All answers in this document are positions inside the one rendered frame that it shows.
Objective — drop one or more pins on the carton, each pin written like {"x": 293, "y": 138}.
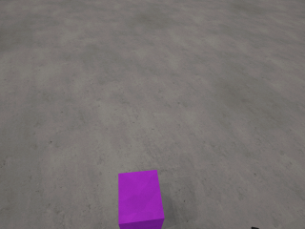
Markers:
{"x": 139, "y": 200}

